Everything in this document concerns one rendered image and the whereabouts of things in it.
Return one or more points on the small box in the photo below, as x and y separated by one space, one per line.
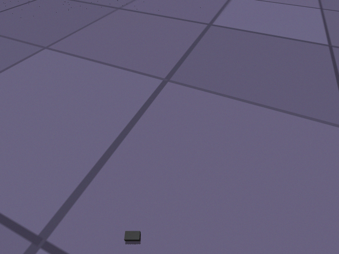
132 236

